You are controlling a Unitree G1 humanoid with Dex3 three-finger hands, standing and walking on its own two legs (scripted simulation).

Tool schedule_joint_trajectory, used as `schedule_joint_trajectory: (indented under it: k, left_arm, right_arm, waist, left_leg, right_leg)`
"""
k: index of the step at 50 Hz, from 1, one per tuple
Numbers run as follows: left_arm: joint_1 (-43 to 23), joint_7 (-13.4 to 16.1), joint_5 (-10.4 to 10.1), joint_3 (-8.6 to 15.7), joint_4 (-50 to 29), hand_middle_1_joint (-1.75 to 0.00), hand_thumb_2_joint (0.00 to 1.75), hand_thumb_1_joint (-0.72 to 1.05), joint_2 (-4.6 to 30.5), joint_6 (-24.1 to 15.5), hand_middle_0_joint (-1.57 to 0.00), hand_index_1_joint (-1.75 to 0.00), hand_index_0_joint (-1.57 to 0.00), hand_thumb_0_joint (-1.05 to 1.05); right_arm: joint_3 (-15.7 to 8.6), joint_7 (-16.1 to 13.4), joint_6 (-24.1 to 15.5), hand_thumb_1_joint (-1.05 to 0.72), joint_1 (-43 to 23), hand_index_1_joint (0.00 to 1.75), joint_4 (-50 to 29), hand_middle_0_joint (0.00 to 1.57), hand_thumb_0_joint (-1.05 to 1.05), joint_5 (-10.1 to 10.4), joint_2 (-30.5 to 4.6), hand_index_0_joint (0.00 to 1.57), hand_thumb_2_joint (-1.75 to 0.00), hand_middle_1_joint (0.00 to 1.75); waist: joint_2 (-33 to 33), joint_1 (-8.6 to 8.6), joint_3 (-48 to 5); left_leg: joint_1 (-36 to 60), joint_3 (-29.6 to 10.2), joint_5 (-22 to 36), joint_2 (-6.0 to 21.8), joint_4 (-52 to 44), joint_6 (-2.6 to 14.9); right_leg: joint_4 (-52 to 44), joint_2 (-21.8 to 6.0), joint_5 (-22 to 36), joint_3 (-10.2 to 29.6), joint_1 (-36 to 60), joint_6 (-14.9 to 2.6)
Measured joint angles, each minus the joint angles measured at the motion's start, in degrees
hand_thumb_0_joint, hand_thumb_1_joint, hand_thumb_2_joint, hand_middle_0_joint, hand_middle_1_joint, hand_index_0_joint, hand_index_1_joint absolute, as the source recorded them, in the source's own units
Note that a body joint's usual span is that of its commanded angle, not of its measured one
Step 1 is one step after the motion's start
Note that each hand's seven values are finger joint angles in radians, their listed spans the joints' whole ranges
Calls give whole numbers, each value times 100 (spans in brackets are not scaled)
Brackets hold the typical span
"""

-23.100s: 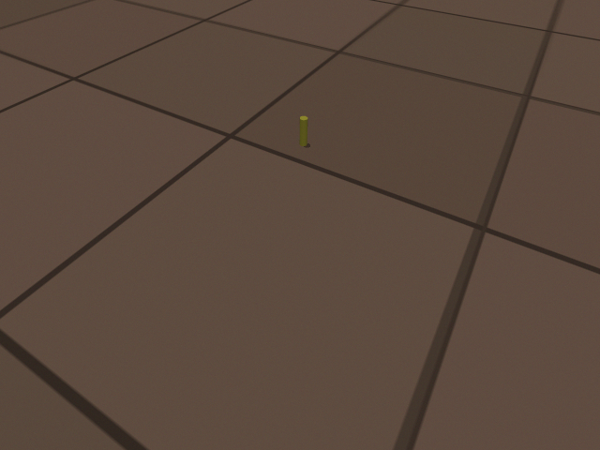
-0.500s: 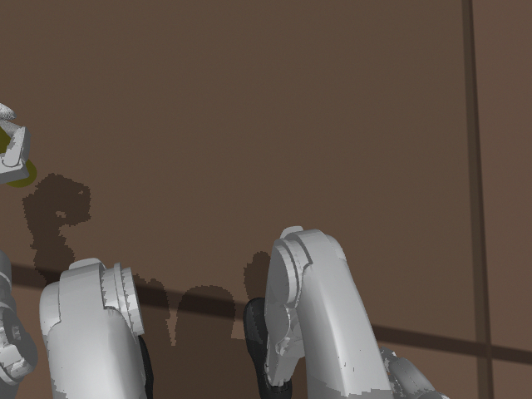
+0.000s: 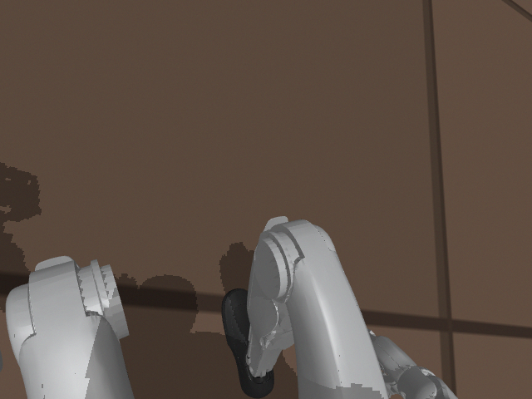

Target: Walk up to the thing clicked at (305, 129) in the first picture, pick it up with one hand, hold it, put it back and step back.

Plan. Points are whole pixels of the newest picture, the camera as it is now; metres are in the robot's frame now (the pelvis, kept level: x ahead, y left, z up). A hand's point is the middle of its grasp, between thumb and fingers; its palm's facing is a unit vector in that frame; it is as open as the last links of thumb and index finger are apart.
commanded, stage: lower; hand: left
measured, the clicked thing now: out of the picture +0.46 +0.31 -0.15
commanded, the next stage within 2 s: loosen in 0.76 s
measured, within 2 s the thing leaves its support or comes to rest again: rests again in 0.80 s
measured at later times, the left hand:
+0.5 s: hand out of the picture +0.47 +0.29 -0.16, palm faces +0.31 -0.95 -0.04, open 5.7 cm
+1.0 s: hand out of the picture +0.47 +0.29 -0.18, palm faces +0.31 -0.95 -0.02, open 5.7 cm
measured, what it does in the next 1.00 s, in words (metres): stands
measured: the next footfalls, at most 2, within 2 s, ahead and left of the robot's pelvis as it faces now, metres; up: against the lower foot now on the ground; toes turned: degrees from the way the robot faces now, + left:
none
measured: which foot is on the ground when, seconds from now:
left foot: down 0.00-1.00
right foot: down 0.00-1.00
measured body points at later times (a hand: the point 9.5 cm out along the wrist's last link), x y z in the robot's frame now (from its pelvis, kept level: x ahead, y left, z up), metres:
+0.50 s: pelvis -0.01 +0.01 -0.01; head +0.25 +0.17 +0.33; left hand +0.45 +0.34 -0.16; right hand +0.13 -0.25 -0.06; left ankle +0.08 +0.13 -0.27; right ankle +0.12 -0.12 -0.27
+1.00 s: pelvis -0.01 +0.01 +0.00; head +0.25 +0.19 +0.31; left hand +0.45 +0.34 -0.17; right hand +0.13 -0.24 -0.04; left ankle +0.08 +0.13 -0.27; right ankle +0.12 -0.12 -0.27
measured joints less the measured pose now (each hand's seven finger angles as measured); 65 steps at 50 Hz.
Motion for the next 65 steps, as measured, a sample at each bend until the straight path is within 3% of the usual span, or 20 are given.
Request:
schedule_joint_trajectory:
  k: [11,26,41,47,55,65]
  left_arm:
    - [-160,142,75,-73,293,-114,118,7,394,-299,-96,-116,-101,4]
    - [-197,438,71,-190,663,-114,118,7,790,-565,-96,-116,-101,4]
    - [-212,537,125,-232,938,-114,118,7,1075,-771,-96,-116,-101,4]
    - [-199,521,47,-210,975,-114,117,8,1137,-865,-96,-115,-101,4]
    - [-220,459,-12,-189,910,-100,90,12,1139,-935,-96,-99,-101,2]
    - [-256,429,-44,-204,982,-65,49,-10,1176,-908,-74,-63,-76,0]
  right_arm:
    - [434,-37,-1,-91,-398,30,-173,20,0,-248,-58,20,-90,30]
    - [921,-47,84,-91,-562,30,-296,21,0,-435,-57,20,-90,30]
    - [1205,-86,119,-90,-732,30,-385,21,0,-552,-97,20,-90,30]
    - [1249,-99,105,-90,-796,30,-402,21,0,-578,-116,20,-90,30]
    - [1279,-115,94,-91,-857,30,-395,21,0,-600,-105,21,-89,30]
    - [1285,-120,135,-92,-878,30,-452,21,0,-589,-102,21,-90,30]
  waist:
    - [-318,-60,343]
    - [-499,-125,595]
    - [-671,-167,740]
    - [-704,-176,756]
    - [-743,-171,783]
    - [-699,-185,751]
  left_leg:
    - [69,-234,-39,-28,179,-12]
    - [147,-477,-76,-37,309,14]
    - [216,-651,-91,-29,370,24]
    - [222,-690,-123,-24,387,33]
    - [268,-728,-167,-25,388,21]
    - [243,-722,-127,-15,372,46]
  right_leg:
    - [8,58,30,-170,167,53]
    - [-64,146,87,-343,346,142]
    - [-147,222,156,-465,467,194]
    - [-166,242,145,-491,486,215]
    - [-193,253,118,-519,541,217]
    - [-220,266,164,-517,520,227]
